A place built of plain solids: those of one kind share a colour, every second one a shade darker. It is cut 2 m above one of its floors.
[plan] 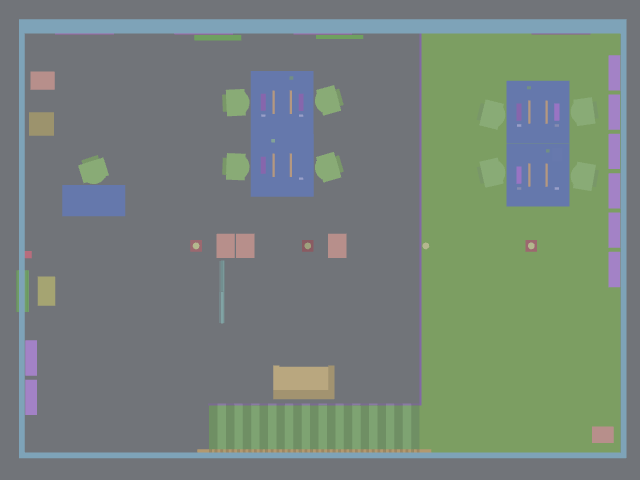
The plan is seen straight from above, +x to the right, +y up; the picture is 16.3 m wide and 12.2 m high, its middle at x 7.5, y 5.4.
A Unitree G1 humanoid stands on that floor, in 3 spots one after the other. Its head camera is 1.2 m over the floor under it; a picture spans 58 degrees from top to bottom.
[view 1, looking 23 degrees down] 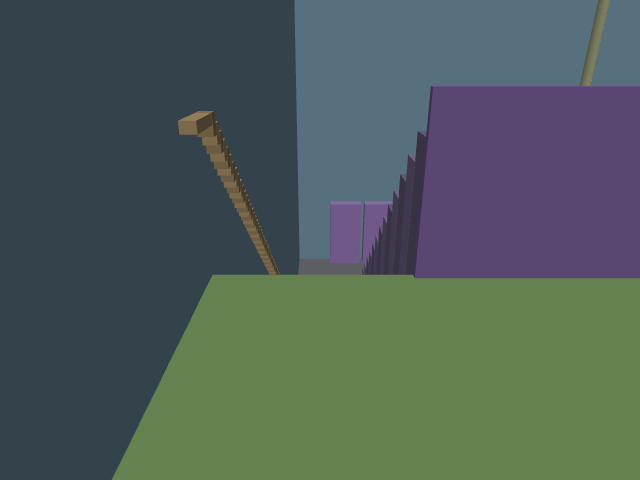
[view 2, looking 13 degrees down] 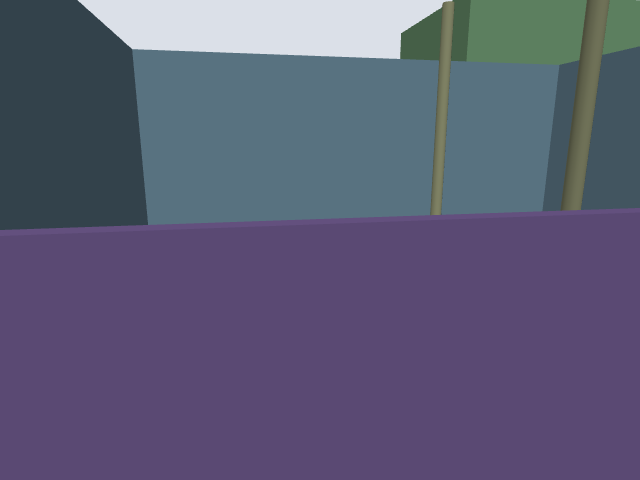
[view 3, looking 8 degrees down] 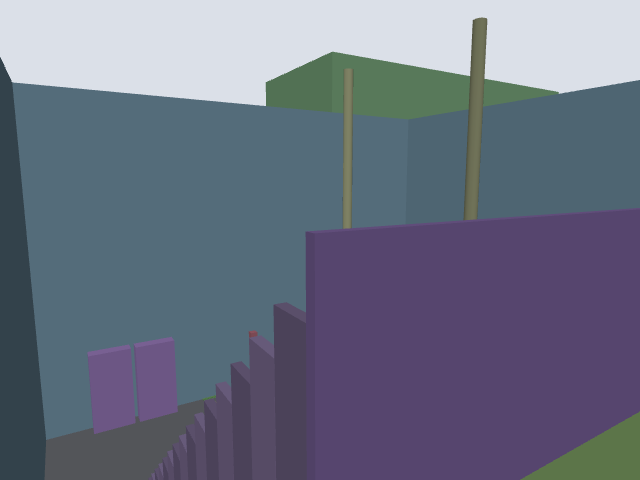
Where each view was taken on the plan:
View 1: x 12.33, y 0.64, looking -180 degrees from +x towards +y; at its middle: wall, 13.40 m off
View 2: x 10.78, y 2.10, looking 169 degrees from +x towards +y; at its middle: gallery_guard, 0.73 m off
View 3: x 11.03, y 0.64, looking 149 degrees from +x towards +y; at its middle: gallery_guard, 1.12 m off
